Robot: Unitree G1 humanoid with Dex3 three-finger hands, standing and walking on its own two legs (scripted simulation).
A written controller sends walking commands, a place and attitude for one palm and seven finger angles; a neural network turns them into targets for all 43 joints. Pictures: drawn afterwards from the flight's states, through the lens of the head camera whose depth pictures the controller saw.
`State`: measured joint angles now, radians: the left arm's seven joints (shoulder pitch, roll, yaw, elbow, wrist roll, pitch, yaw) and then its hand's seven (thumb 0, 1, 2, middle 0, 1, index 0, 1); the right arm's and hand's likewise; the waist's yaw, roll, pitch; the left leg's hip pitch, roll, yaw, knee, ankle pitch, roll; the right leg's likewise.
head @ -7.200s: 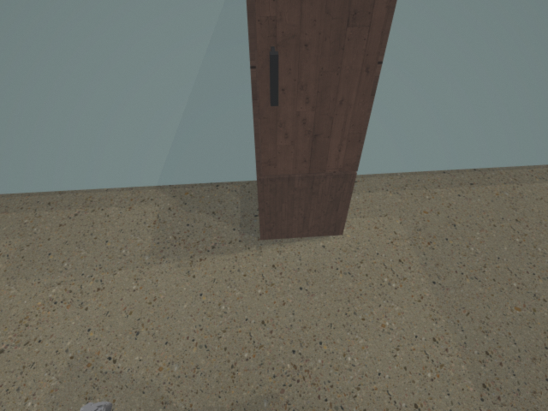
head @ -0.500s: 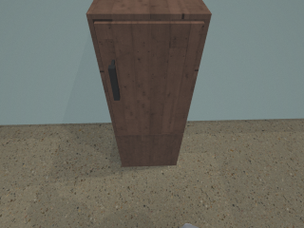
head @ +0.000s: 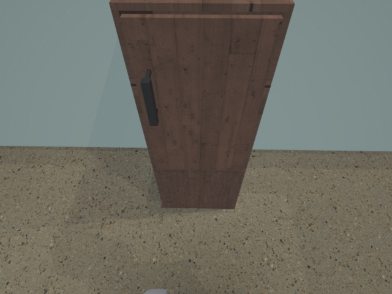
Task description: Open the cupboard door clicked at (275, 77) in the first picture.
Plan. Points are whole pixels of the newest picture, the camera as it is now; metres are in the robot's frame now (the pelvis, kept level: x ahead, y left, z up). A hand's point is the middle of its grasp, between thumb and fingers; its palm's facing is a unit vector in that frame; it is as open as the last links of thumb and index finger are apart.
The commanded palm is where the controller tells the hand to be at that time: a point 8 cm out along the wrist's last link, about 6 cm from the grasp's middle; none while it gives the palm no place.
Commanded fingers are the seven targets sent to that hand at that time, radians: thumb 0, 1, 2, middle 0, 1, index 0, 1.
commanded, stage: come to a stop and stand still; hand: left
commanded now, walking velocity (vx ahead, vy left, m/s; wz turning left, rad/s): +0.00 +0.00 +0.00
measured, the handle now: (151, 98) +0.57 +0.17 +0.05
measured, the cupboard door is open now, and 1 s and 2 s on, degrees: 0 0 0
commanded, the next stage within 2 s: look again from close up in 0.90 s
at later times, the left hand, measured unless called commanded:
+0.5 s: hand out of the picture -0.05 +0.20 -0.17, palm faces +0.01 -0.98 -0.19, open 7.4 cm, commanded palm none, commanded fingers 0.00 0.90 0.90 -0.20 -0.30 -0.20 -0.30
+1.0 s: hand out of the picture -0.06 +0.17 -0.17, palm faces +0.02 -0.99 -0.15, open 7.4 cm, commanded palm none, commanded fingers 0.00 0.90 0.90 -0.20 -0.30 -0.20 -0.30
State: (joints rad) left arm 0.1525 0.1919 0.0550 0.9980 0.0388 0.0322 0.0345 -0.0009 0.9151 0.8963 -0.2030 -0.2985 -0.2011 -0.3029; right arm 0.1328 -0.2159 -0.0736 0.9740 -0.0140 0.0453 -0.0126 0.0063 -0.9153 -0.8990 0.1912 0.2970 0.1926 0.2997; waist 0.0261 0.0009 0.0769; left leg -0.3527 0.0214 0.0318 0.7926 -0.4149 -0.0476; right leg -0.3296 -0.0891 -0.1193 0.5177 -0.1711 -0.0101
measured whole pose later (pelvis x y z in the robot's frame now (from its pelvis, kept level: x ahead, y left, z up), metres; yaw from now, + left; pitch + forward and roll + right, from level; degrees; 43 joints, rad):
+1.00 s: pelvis -0.04 +0.02 +0.01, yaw -1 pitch -1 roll +0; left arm 0.33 0.10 -0.01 1.15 0.01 0.00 0.04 0.01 0.91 0.90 -0.20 -0.30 -0.20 -0.30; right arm 0.35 -0.09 -0.01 1.17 -0.01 0.00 -0.03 0.01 -0.91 -0.90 0.19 0.30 0.20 0.30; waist -0.01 0.00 0.02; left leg -0.23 0.02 0.06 0.40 -0.16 0.00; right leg -0.15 0.01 -0.04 0.43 -0.26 -0.03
